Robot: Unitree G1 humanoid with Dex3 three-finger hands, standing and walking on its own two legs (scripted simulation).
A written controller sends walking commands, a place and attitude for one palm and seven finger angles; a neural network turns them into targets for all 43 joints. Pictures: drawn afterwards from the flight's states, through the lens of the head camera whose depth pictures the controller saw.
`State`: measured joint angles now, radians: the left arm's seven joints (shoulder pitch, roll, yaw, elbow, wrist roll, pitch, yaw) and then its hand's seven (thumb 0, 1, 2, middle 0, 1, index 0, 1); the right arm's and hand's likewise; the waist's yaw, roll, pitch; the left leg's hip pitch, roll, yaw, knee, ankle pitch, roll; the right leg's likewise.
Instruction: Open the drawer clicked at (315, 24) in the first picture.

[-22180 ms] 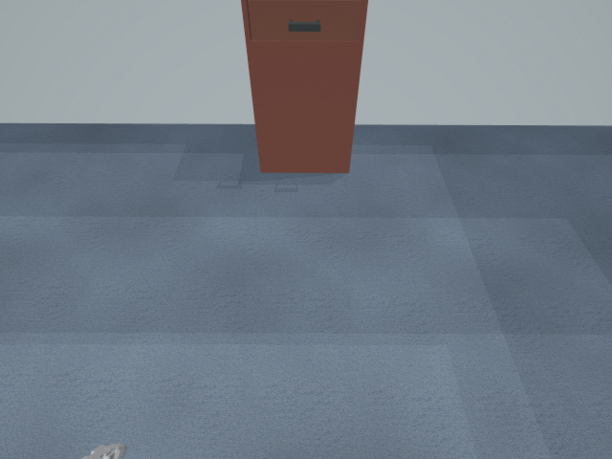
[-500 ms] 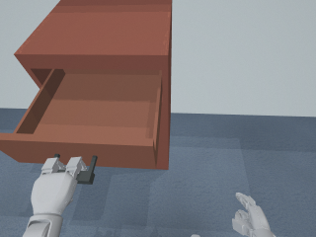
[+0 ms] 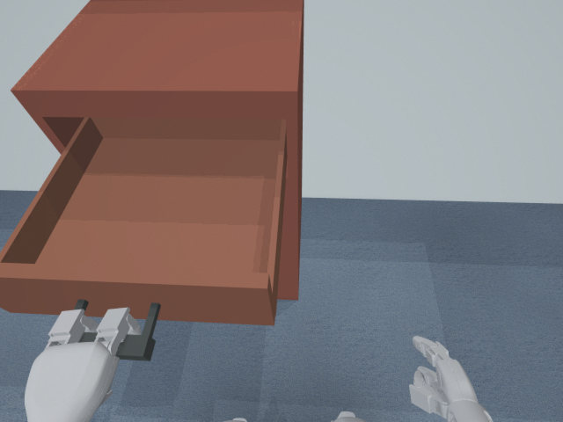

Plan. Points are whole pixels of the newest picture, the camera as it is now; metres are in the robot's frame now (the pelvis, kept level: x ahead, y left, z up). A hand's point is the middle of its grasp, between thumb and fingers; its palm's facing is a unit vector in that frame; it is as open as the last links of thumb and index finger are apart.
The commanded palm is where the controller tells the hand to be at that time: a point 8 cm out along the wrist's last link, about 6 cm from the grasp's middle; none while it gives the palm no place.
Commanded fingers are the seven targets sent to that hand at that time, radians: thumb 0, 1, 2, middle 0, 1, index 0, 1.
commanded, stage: open the thumb to release the handle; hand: left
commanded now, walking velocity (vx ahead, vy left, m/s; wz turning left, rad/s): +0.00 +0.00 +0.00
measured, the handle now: (110, 327) +0.23 +0.25 +0.02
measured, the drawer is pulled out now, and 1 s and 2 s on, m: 0.30 0.30 0.30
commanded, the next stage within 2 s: lift the hand off the handle in 0.54 s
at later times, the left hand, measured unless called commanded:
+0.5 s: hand (103, 376) +0.17 +0.25 +0.01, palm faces -0.01 -0.06 -1.00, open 11.4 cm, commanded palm +0.14 +0.25 +0.06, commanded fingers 0.00 -0.50 0.30 -0.30 -1.20 -0.30 -1.20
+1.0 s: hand (106, 367) +0.18 +0.25 +0.01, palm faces +0.01 -0.05 -1.00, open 13.8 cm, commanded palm +0.16 +0.25 +0.06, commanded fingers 0.00 -0.50 0.30 -0.30 -1.20 -0.30 -1.20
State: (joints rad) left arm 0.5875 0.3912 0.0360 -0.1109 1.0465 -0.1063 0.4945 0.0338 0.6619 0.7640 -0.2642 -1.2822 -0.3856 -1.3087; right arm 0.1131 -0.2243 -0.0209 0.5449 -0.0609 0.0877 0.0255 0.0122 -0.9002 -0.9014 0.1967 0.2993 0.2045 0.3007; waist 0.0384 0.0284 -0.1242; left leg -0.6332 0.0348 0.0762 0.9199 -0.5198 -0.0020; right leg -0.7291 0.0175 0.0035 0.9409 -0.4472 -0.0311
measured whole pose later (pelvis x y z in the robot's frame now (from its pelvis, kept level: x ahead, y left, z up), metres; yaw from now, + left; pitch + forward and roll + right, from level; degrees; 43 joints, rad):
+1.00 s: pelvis -0.02 -0.01 +0.01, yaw +3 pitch +11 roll +1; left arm 0.33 0.37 -0.02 0.06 1.06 -0.06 0.47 0.00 -0.49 0.30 -0.34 -1.22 -0.32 -1.20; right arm 0.12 -0.22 -0.02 0.61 -0.05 0.08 -0.04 0.01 -0.90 -0.90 0.20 0.30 0.20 0.30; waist 0.06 0.05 -0.10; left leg -0.62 0.02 0.03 0.89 -0.46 -0.01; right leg -0.69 0.00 -0.04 0.90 -0.41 -0.04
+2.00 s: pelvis +0.00 +0.01 +0.05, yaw +3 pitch +1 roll +0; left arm 0.37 0.49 0.01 -0.37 0.89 0.03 0.11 0.00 -0.49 0.30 -0.32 -1.20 -0.32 -1.20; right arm 0.11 -0.26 0.03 0.57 -0.01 0.10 -0.02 0.01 -0.90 -0.90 0.20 0.30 0.20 0.30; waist 0.12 0.11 -0.02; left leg -0.22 0.00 0.02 0.52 -0.33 0.00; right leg -0.28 0.00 -0.04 0.53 -0.28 -0.02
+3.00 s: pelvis -0.01 +0.01 +0.05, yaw +3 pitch +0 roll -1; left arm 0.52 0.52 0.20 -0.46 0.45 -0.07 0.06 0.00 -0.49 0.30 -0.32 -1.20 -0.32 -1.20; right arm 0.14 -0.27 0.01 0.53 0.02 0.05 -0.04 0.01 -0.90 -0.90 0.20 0.30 0.20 0.30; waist 0.09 0.11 0.01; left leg -0.19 0.00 0.02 0.51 -0.32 0.01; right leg -0.23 0.00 -0.05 0.49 -0.25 -0.01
